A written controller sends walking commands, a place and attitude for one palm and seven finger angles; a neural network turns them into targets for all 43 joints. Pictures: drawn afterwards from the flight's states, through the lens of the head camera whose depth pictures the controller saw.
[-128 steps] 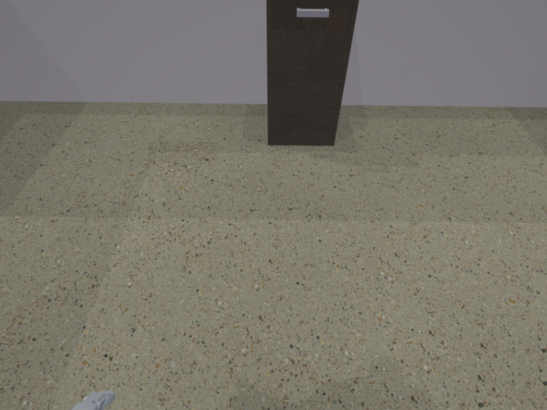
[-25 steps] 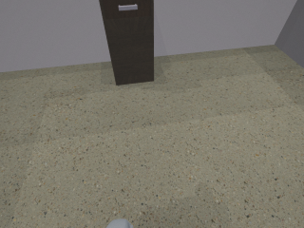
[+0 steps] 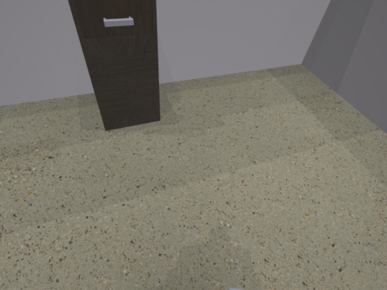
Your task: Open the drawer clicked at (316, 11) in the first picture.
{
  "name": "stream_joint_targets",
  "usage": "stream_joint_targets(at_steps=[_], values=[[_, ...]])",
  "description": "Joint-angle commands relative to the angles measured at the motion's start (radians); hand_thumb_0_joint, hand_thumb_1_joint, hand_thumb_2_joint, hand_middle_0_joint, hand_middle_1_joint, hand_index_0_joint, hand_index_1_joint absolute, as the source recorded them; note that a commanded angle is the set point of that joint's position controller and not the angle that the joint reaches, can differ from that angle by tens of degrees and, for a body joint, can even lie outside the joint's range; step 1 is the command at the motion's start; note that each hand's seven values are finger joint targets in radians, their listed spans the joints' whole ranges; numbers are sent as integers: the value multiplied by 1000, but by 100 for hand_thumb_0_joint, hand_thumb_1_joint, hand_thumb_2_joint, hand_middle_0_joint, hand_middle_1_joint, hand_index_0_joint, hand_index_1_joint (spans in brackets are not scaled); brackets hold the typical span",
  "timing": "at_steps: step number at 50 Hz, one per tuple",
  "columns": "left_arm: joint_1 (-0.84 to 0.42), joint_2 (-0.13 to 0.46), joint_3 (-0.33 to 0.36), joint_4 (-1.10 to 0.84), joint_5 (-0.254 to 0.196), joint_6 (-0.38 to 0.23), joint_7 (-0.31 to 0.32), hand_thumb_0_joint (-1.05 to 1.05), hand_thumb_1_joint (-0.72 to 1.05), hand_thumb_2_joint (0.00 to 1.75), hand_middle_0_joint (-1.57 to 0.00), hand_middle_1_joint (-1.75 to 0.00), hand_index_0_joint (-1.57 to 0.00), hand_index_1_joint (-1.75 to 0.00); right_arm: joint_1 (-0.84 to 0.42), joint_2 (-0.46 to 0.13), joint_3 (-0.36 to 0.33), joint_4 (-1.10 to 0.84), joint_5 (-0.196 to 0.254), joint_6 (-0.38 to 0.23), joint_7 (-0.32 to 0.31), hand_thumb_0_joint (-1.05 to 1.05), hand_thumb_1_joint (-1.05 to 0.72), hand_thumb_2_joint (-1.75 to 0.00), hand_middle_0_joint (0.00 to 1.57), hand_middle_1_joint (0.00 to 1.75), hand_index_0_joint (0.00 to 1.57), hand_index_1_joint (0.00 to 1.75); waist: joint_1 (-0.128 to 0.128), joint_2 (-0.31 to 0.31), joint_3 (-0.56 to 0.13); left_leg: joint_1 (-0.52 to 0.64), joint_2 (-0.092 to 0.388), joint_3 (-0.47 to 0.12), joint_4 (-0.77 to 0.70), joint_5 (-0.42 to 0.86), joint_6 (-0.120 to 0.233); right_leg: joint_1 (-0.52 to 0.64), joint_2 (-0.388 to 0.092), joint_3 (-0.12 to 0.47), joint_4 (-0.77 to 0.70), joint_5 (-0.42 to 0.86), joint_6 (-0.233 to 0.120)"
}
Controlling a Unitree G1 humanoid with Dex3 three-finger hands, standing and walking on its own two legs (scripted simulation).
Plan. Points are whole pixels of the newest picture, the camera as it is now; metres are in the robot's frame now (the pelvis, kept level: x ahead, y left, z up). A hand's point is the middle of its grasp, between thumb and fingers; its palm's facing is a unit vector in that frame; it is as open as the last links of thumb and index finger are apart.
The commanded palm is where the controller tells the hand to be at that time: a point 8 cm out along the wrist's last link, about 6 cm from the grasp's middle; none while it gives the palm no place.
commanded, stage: walk to a spot facing it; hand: left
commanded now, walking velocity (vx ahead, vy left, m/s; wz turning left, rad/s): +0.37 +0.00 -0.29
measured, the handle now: (118, 20) +1.26 +0.46 -0.02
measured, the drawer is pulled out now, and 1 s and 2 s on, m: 0.00 0.00 0.00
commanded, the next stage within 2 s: turn to face it in 1.16 s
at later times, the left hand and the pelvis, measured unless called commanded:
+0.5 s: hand (163, 211) +0.36 +0.10 -0.18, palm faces -0.17 -0.98 -0.13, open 7.4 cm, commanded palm none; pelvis +0.23 -0.04 -0.02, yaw -8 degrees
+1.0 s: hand (147, 193) +0.42 +0.16 -0.19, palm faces -0.07 -0.99 -0.12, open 7.4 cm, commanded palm none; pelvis +0.46 -0.01 -0.01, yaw -10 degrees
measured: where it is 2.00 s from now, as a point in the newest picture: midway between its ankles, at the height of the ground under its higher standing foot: (204, 218)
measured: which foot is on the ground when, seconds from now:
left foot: down 0.00-0.46, up 0.48-0.88, down 0.90-1.00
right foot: up 0.00-0.44, down 0.46-0.92, up 0.94-1.00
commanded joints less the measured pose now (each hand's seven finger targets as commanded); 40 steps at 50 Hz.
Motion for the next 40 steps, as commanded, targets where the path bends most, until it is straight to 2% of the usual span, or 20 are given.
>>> stream_joint_targets(at_steps=[1, 5, 7, 14, 16, 18, 19, 20, 21, 22, 23, 24, 25, 26, 27, 28, 29, 31, 34, 40], values=[[85, -25, 4, -40, 9, 19, -9, 0, 90, 90, -20, -30, -20, -30, 135, -75, -8, 16, -1, -14, -2, 0, -90, -90, 20, 30, 20, 30, 21, 135, 47, -18, 260, -190, -375, 77, -2, -134, -64, 40, -5, 126, 20], [-25, -3, 8, -81, 9, 26, -18, 0, 90, 90, -20, -30, -20, -30, 202, -94, -7, 42, 3, -19, -6, 0, -90, -90, 20, 30, 20, 30, 3, 107, 68, 105, 259, -153, -376, 188, 2, -266, -77, 26, -86, 191, 39], [-86, 0, 5, -98, 7, 25, -21, 0, 90, 90, -20, -30, -20, -30, 241, -92, -5, 59, 3, -18, -9, 0, -90, -90, 20, 30, 20, 30, -10, 127, 79, 163, 255, -131, -367, 254, -4, -301, -78, 4, -161, 206, 41], [-307, -21, -17, -157, 2, 10, -27, 0, 90, 90, -20, -30, -20, -30, 396, -89, 4, 126, -10, -8, -13, 0, -90, -90, 20, 30, 20, 30, -88, 134, 135, 293, 274, -65, -327, 480, 30, -255, -49, -105, -474, 156, 10], [-322, -25, -19, -161, -2, 5, -26, 0, 90, 90, -20, -30, -20, -30, 402, -98, 2, 137, -13, -1, -13, 0, -90, -90, 20, 30, 20, 30, -86, 150, 130, 328, 279, -36, -299, 562, 38, -217, -25, -131, -537, 115, -11], [-290, -14, -19, -151, 1, -5, -21, 0, 90, 90, -20, -30, -20, -30, 409, -104, 1, 146, -13, 3, -13, 0, -90, -90, 20, 30, 20, 30, -67, 147, 96, 350, 286, -11, -201, 809, 35, -119, 22, -170, -593, 44, -40], [-223, -6, -15, -136, 1, -11, -18, 0, 90, 90, -20, -30, -20, -30, 393, -119, 1, 145, -11, 5, -15, 0, -90, -90, 20, 30, 20, 30, -35, 165, 50, 356, 291, -1, -121, 942, 30, -29, 48, -182, -616, 20, -58], [-132, 9, -11, -106, 4, -20, -14, 0, 90, 90, -20, -30, -20, -30, 377, -129, -1, 143, -7, 7, -14, 0, -90, -90, 20, 30, 20, 30, 5, 165, -8, 338, 273, 19, -10, 1001, 12, 98, 78, -202, -656, 44, -70], [8, 41, 4, -61, 7, -31, -11, 0, 90, 90, -20, -30, -20, -30, 341, -139, -5, 131, 0, 7, -11, 0, -90, -90, 20, 30, 20, 30, 76, 156, -85, 238, 245, 45, 176, 922, -18, 317, 71, -186, -722, 131, -87], [144, 126, 27, -21, 10, -43, 1, 0, 90, 90, -20, -30, -20, -30, 339, -105, -2, 111, 12, 6, 4, 0, -90, -90, 20, 30, 20, 30, 129, 8, -198, -27, 191, 59, 438, 593, -49, 606, -108, 29, -743, 162, -152], [233, 211, 47, -1, -4, -44, 12, 0, 90, 90, -20, -30, -20, -30, 349, -48, 6, 82, 21, -1, 3, 0, -90, -90, 20, 30, 20, 30, 121, -167, -298, -304, 14, 20, 771, -266, -101, 804, -383, 494, -837, 334, -287], [196, 228, 49, -7, -23, -38, 17, 0, 90, 90, -20, -30, -20, -30, 260, -72, -1, 60, 20, 5, 2, 0, -90, -90, 20, 30, 20, 30, 117, -67, -244, -373, 31, -133, 900, -292, -69, 733, -398, 510, -921, 334, -310], [106, 190, 40, -22, -22, -38, 19, 0, 90, 90, -20, -30, -20, -30, 218, -52, -8, 57, 18, 9, 6, 0, -90, -90, 20, 30, 20, 30, 83, -18, -142, -386, 88, -169, 910, -188, -63, 584, -365, 403, -954, 217, -268], [44, 138, 24, -37, -23, -40, 20, 0, 90, 90, -20, -30, -20, -30, 179, -39, -9, 49, 11, 18, 8, 0, -90, -90, 20, 30, 20, 30, 53, 34, -42, -381, 118, -186, 871, -123, -68, 413, -333, 340, -989, 169, -222], [-17, 88, 8, -45, -21, -45, 22, 0, 90, 90, -20, -30, -20, -30, 183, -25, -8, 58, 3, 32, 8, 0, -90, -90, 20, 30, 20, 30, 5, 81, 34, -335, 145, -201, 816, -74, -69, 264, -298, 243, -1027, 132, -181], [-41, 56, -6, -46, -15, -52, 23, 0, 90, 90, -20, -30, -20, -30, 217, -2, -5, 69, -4, 46, 10, 0, -90, -90, 20, 30, 20, 30, -27, 66, 57, -289, 148, -192, 763, -45, -74, 180, -259, 163, -1051, 142, -149], [-28, 31, -9, -42, -8, -60, 24, 0, 90, 90, -20, -30, -20, -30, 237, 11, -4, 75, -9, 56, 12, 0, -90, -90, 20, 30, 20, 30, -40, 41, 62, -270, 144, -180, 725, -31, -83, 142, -234, 120, -1061, 170, -139], [-26, 35, -9, -47, -3, -68, 24, 0, 90, 90, -20, -30, -20, -30, 250, 11, -9, 65, -11, 67, 18, 0, -90, -90, 20, 30, 20, 30, -59, -12, 39, -277, 148, -167, 636, -15, -97, 149, -215, 60, -1062, 200, -143], [-31, 59, -7, -45, -7, -73, 19, 0, 90, 90, -20, -30, -20, -30, 169, -6, -10, 22, -9, 66, 33, 0, -90, -90, 20, 30, 20, 30, -55, -59, 35, -300, 149, -151, 465, 50, -112, 185, -186, 11, -1069, 196, -141], [65, 98, -6, -8, -5, -70, 15, 0, 90, 90, -20, -30, -20, -30, -65, -42, -4, -60, -8, 40, 56, 0, -90, -90, 20, 30, 20, 30, 13, -63, 71, -270, 100, -89, 168, 70, -93, 313, -205, 26, -1015, 285, -122]])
